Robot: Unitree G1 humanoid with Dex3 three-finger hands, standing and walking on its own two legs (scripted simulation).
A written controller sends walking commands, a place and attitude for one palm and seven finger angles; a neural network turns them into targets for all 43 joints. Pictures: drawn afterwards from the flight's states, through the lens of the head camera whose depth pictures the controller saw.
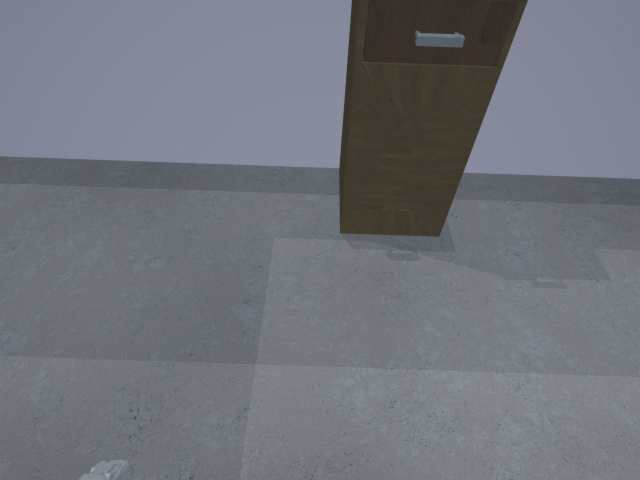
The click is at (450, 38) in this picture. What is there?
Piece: drawer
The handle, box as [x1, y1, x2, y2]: [415, 31, 464, 47]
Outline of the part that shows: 415,31 416,45 461,47 464,39 463,35 457,32 453,34 420,33 418,31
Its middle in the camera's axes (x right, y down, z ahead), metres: +0.32 -0.55 +1.06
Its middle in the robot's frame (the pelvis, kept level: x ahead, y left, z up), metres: +1.19 -0.26 +0.07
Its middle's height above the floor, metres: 0.84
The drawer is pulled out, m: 0.00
